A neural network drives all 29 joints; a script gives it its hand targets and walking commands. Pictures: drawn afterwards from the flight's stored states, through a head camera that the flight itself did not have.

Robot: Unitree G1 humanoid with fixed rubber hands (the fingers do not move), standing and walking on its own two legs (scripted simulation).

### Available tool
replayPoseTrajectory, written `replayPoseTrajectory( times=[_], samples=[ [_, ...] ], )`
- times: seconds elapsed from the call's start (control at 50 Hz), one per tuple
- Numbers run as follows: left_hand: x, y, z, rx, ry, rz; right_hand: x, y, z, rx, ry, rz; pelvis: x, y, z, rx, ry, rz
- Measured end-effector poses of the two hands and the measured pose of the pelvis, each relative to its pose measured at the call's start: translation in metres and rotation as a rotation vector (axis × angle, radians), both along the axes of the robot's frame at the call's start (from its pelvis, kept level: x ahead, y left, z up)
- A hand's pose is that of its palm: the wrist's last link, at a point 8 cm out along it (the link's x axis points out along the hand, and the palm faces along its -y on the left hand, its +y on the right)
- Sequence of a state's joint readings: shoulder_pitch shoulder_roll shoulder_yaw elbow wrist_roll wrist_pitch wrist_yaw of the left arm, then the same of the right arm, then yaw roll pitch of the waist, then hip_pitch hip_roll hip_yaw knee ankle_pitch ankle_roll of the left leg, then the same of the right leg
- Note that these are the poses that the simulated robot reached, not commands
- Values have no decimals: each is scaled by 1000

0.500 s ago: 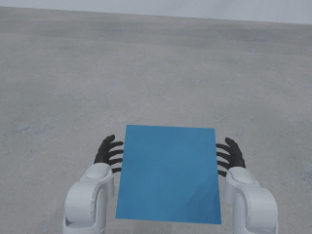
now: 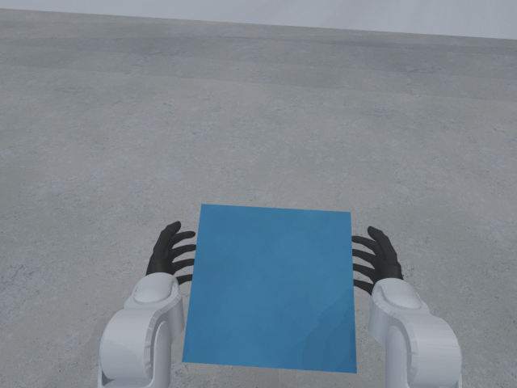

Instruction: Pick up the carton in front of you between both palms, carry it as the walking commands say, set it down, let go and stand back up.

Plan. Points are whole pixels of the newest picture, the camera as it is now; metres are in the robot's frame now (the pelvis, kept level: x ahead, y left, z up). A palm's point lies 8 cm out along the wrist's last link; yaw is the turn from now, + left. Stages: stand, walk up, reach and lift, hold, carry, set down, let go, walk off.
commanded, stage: carry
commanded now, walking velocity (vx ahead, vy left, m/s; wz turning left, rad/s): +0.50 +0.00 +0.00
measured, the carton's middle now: (269, 286) +0.31 +0.00 -0.01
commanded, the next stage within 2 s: none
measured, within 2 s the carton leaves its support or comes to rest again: neither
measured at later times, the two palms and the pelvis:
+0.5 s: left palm (195, 139) +0.57 +0.16 +0.10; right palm (339, 140) +0.57 -0.13 +0.10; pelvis +0.30 +0.01 +0.00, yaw -1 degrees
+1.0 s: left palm (222, 108) +0.66 +0.11 +0.12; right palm (357, 117) +0.65 -0.18 +0.11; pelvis +0.38 -0.02 +0.01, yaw -1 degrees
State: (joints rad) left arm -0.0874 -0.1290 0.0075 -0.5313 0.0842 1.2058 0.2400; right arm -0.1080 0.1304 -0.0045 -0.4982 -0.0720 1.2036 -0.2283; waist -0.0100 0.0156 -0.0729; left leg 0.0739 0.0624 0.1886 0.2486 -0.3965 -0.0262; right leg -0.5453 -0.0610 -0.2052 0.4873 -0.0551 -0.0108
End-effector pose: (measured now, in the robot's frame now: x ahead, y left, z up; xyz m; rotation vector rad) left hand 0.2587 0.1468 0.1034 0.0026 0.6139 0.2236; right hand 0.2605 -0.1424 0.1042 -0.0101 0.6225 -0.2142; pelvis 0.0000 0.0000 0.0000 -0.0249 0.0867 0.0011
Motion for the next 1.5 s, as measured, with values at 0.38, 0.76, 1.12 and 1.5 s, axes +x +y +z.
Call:
replayPoseTrajectory(
  times=[0.38, 0.76, 1.12, 1.5],
  samples=[
    [247, 0, 8, 7, 33, 2, 251, 1, 4, 0, 24, -11, 239, 0, 8, 19, -37, 13],
    [377, -6, 5, 32, 71, -12, 371, -4, -5, 17, 67, -35, 354, 4, 12, 44, 28, -28],
    [396, -54, 4, 38, 78, -34, 393, -54, -1, 14, 58, -29, 396, -45, 4, 37, -59, 5],
    [407, -45, -42, 39, 138, -38, 412, -47, -43, -31, 113, 52, 390, -47, 1, 29, -44, 7]
  ],
)
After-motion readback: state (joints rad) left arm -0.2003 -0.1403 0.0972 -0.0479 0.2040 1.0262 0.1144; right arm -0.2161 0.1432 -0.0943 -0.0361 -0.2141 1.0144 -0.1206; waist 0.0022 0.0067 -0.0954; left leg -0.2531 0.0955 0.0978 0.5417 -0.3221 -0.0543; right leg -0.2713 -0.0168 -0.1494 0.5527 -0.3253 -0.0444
